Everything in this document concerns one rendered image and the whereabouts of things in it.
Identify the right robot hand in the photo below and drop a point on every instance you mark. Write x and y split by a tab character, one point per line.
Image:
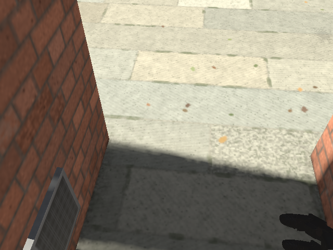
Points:
313	226

